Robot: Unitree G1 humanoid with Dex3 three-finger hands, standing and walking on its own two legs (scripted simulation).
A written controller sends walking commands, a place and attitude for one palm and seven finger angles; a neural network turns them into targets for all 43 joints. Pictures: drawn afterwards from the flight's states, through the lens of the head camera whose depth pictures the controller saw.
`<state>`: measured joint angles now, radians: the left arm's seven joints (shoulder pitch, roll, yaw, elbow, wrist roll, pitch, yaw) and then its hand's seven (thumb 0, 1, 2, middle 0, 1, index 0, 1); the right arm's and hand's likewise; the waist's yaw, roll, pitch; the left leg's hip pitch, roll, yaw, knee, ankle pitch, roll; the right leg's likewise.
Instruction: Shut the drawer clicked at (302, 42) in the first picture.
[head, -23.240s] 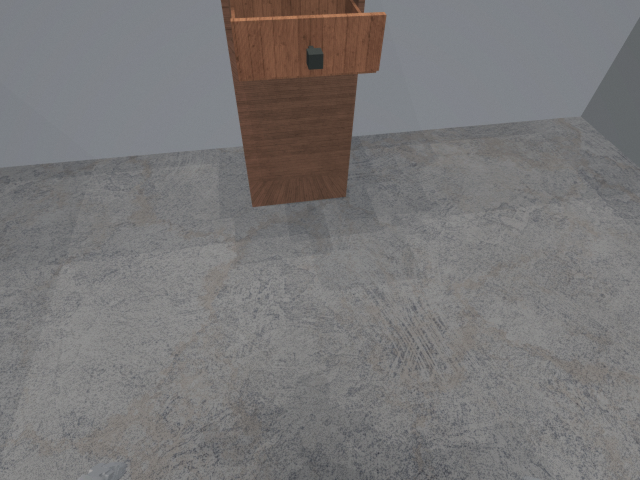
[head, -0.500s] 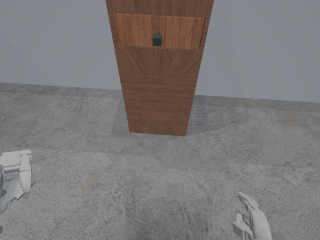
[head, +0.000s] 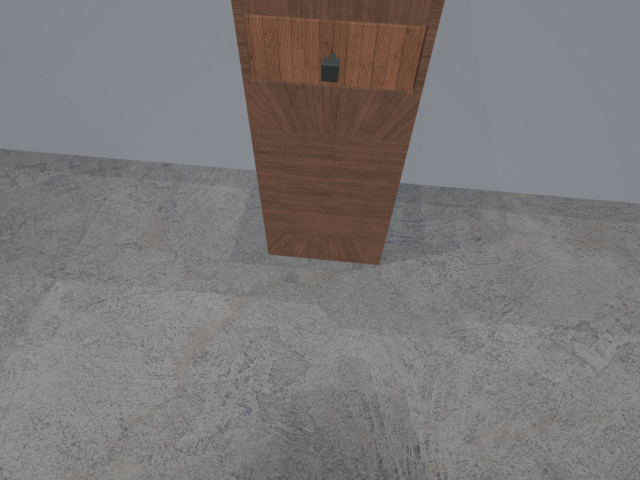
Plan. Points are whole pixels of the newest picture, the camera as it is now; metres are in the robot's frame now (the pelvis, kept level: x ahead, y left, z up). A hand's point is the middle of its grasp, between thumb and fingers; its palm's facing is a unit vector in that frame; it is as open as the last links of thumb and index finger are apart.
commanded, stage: let the arm hang, fingers relaxed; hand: left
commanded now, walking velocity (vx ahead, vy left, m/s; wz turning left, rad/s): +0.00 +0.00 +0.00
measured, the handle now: (331, 65) +0.91 +0.04 +0.04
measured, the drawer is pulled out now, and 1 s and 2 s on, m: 0.00 0.00 0.00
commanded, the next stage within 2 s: look to check the result in 0.60 s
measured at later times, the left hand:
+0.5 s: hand out of the picture +0.01 +0.17 -0.18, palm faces +0.01 -0.98 -0.19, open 7.3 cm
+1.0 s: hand out of the picture +0.01 +0.17 -0.17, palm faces +0.00 -0.97 -0.22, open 7.4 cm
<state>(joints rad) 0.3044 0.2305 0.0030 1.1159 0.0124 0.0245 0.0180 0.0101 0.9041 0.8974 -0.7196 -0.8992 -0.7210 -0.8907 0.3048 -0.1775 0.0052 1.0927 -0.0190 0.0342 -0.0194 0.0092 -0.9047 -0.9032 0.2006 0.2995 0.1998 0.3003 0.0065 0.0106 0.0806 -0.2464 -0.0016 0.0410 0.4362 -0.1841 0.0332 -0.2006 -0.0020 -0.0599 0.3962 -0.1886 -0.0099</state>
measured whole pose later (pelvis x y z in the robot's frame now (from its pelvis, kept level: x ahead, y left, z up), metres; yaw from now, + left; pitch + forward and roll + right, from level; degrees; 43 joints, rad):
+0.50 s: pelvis +0.00 +0.00 +0.00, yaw -1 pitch -1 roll +0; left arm 0.26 0.13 0.01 1.14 0.02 0.00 0.03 0.01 0.92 0.90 -0.21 -0.30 -0.21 -0.31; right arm 0.30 -0.12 -0.01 1.13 -0.02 0.00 -0.03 0.01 -0.91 -0.90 0.20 0.30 0.20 0.30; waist -0.01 0.02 0.03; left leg -0.21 -0.01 0.06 0.41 -0.17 0.04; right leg -0.19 -0.01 -0.04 0.41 -0.20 0.00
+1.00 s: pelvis +0.01 -0.01 +0.00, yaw -1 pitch -2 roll +0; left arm 0.23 0.17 0.01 1.16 0.01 -0.01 0.02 0.00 0.91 0.90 -0.20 -0.30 -0.20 -0.30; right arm 0.26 -0.17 -0.01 1.14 -0.02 0.00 -0.03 0.00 -0.91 -0.90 0.20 0.30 0.20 0.30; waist -0.01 0.03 0.06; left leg -0.19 0.00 0.05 0.39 -0.17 0.02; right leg -0.17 0.00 -0.04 0.39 -0.19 -0.02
